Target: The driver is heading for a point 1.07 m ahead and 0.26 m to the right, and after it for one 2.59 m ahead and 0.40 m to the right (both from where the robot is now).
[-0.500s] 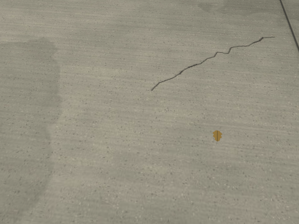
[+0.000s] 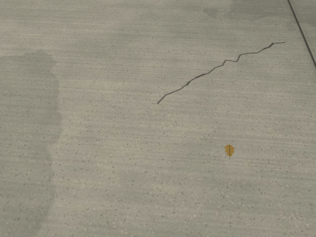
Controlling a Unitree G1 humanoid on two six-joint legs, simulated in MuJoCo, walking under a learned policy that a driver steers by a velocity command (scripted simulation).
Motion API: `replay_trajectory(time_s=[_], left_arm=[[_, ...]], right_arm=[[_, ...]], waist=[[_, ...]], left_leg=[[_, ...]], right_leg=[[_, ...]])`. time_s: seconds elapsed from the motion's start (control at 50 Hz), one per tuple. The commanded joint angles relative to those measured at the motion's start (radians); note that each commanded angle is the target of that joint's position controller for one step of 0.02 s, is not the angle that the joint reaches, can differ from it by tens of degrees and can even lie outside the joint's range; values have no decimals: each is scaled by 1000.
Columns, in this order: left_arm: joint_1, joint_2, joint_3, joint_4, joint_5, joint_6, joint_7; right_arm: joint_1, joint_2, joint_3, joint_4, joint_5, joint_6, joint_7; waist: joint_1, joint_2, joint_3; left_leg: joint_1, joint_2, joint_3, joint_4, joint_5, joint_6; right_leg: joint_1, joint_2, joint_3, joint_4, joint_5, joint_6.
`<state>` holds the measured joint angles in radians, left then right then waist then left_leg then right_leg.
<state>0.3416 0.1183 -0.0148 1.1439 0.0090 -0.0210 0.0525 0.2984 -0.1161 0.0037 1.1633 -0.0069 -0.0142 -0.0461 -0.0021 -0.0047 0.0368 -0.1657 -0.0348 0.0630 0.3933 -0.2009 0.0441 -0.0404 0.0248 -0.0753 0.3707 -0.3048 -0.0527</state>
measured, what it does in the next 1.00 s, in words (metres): walks ahead: left foot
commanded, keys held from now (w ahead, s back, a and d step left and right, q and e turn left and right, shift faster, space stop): no key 0.20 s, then w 0.38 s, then w+e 0.42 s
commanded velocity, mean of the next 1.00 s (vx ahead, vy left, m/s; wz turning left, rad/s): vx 0.29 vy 0.00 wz -0.13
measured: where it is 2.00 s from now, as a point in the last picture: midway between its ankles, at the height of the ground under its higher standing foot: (198, 172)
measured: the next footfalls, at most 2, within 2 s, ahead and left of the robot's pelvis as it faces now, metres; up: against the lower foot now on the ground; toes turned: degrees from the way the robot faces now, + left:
left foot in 0.60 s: +0.21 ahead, +0.15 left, +0.00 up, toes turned +5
right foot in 1.12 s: +0.49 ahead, -0.05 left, +0.00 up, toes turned -21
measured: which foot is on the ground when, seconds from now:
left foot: down 0.00-0.28, up 0.30-0.58, down 0.60-1.00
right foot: down 0.00-0.62, up 0.64-1.00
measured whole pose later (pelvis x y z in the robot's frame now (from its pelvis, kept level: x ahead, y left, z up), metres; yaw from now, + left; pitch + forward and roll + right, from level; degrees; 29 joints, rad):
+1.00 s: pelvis +0.28 +0.06 -0.01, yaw -10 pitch +0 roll +1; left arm 0.10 0.17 0.05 0.91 0.03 -0.02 -0.05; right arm 0.46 -0.14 -0.03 1.07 -0.02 -0.11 -0.03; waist -0.02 -0.02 0.05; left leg 0.09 -0.03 0.27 0.22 -0.33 0.04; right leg -0.65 -0.07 -0.10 0.76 -0.04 -0.10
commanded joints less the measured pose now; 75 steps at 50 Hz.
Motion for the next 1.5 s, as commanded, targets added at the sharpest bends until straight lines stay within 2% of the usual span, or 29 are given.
replay_trajectory(time_s=[0.02, 0.2, 0.24, 0.28, 0.32, 0.38, 0.44, 0.5, 0.54, 0.58, 0.6, 0.62, 0.64, 0.66, 0.68, 0.74, 0.86, 0.98, 1.04, 1.08, 1.12, 1.14, 1.16, 1.18, 1.22, 1.26, 1.3, 1.36, 1.5], left_arm=[[103, 57, 5, 7, 0, -2, 2], [120, 45, -1, 17, 1, -5, 2], [144, 49, 3, 24, 5, -4, 0], [173, 91, 24, 23, 6, 2, -4], [236, 130, 44, 30, 2, 6, -6], [266, 133, 56, 32, 21, -14, -11], [245, 134, 60, 17, 19, -41, -16], [226, 147, 62, 6, 18, -57, -19], [199, 161, 64, -2, 14, -61, -24], [175, 168, 63, -9, 10, -68, -33], [174, 145, 54, -14, 10, -73, -40], [191, 63, 32, -66, -7, -73, -47], [147, 103, 49, -84, 14, -67, -55], [98, 103, 52, -110, 16, -59, -61], [67, 95, 52, -119, 12, -60, -67], [112, 66, 62, -110, 22, -35, -71], [-111, 75, 77, -205, 17, -8, -87], [-330, 64, 65, -307, 19, -13, -107], [-307, 89, 77, -313, 22, -14, -103], [-177, 122, 95, -282, 25, -14, -95], [38, 188, 129, -218, 36, -24, -85], [80, 279, 154, -216, 42, -27, -75], [63, 350, 166, -238, 30, -16, -79], [36, 323, 158, -236, 17, -6, -72], [-56, 242, 135, -242, 10, -16, -62], [-86, 203, 119, -249, -5, -36, -53], [-49, 219, 117, -241, -16, -56, -50], [20, 249, 121, -238, -15, -60, -52], [153, 229, 105, -229, -7, -58, -49]], right_arm=[[73, -66, -7, -1, 0, -1, -2], [83, -60, -3, 12, 1, 3, 0], [85, -61, -5, 14, -1, 6, 2], [64, -75, -16, -5, -6, 11, 10], [-7, -53, -15, -52, -23, 5, 26], [-101, -76, -26, -126, -32, -19, 45], [-123, -88, -40, -162, -19, -43, 61], [-155, -83, -48, -200, -11, -44, 72], [-111, -78, -53, -202, -5, -44, 74], [82, -103, -75, -138, -3, -50, 65], [238, -166, -101, -97, -14, -61, 53], [381, -297, -130, -91, -31, -66, 42], [340, -266, -118, -82, -21, -51, 42], [193, -243, -107, -119, -17, -47, 43], [93, -200, -94, -149, -12, -54, 49], [53, -127, -65, -150, -13, -78, 42], [163, -129, -55, -129, -18, -102, 24], [204, -152, -57, -121, -13, -108, 10], [206, -182, -66, -116, -12, -102, 2], [183, -213, -77, -125, -19, -88, -2], [152, -242, -88, -153, -14, -76, 12], [147, -176, -76, -193, -17, -76, 23], [144, -132, -70, -279, 9, -81, 44], [-4, -195, -78, -307, 1, -93, 48], [-11, -188, -75, -307, 2, -110, 47], [24, -169, -72, -302, -34, -72, 46], [11, -162, -73, -316, -43, -41, 55], [-114, -171, -72, -369, -41, -22, 62], [-337, -170, -57, -455, -34, -25, 78]], waist=[[3, 1, 47], [-1, 0, 62], [6, -6, 56], [25, -65, 101], [60, -133, 207], [70, -84, 257], [46, -40, 200], [33, -75, 170], [1, -95, 154], [-85, -54, 80], [-151, 28, -3], [-179, 270, -112], [-135, 214, -100], [-61, 114, 7], [-35, 42, 58], [31, 56, 65], [13, 58, 94], [-19, 73, 121], [7, 88, 76], [67, 122, -8], [167, 86, -130], [162, -46, -209], [98, -212, -292], [113, -35, -181], [30, 79, -41], [-23, 65, -37], [-34, 37, -33], [0, -8, -4], [85, -62, 14]], left_leg=[[27, 136, -137, -46, 234, 21], [21, 133, -135, -54, 187, 17], [8, 104, -120, -44, 24, 23], [-98, 40, -63, 64, -222, 38], [-303, 5, 22, 237, -274, 33], [-511, 85, -10, 442, -254, 34], [-526, 106, -20, 419, -185, 19], [-392, 81, 19, 324, -123, 17], [-230, 48, 59, 250, -74, 28], [72, -24, 100, 166, -39, 46], [269, 48, -3, 107, -95, 73], [407, 369, -501, -127, -413, 164], [303, 442, -737, -267, -501, 196], [183, 437, -613, -249, -543, 170], [75, 402, -483, -264, -411, 144], [-20, 307, -208, -277, -104, 85], [89, 286, -6, -274, 190, 89], [155, 288, 131, -250, 415, 87], [252, 299, 190, -120, 804, 71], [289, 305, 213, 99, 1038, 70], [149, 288, 218, 505, 828, 48], [-102, 216, 200, 829, 176, 23], [-471, -11, 36, 1129, -350, -21], [-600, 66, -88, 1108, -229, -5], [-529, 137, -91, 936, -86, -3], [-406, 165, -100, 836, -83, -33], [-401, 166, -83, 769, -85, -62], [-484, 163, -59, 653, 19, -91], [-568, 118, -33, 367, 220, -71]], right_leg=[[-82, -136, 112, -64, 234, -13], [-100, -138, 118, -76, 212, -13], [-101, -120, 121, -96, 25, -26], [-122, -137, 188, -128, -285, -77], [-111, -277, 366, -251, -524, -161], [-27, -377, 455, -297, -380, -229], [54, -331, 343, -273, -150, -198], [-12, -283, 235, -234, 2, -169], [-103, -260, 175, -171, 95, -147], [-219, -200, 91, 44, 341, -109], [-318, -139, 30, 291, 384, -76], [-526, -3, -63, 694, 41, -14], [-589, 6, 80, 886, -184, -39], [-626, -64, 116, 940, -105, -58], [-601, -97, 125, 900, -18, -61], [-504, -122, 109, 818, 59, -47], [-698, -118, 66, 700, 211, -35], [-610, -81, -51, 330, 288, -49], [-511, -17, -109, 268, 214, -101], [-377, 47, -132, 265, 115, -149], [-69, 71, -68, 130, 96, -203], [140, -175, 251, 113, 13, -264], [343, -378, 838, -69, -35, -431], [277, -350, 732, -132, -41, -371], [46, -284, 515, -151, 207, -287], [-79, -204, 382, -157, 380, -250], [-106, -166, 331, -160, 474, -245], [-103, -136, 315, -175, 490, -214], [61, -128, 307, -159, 582, -146]])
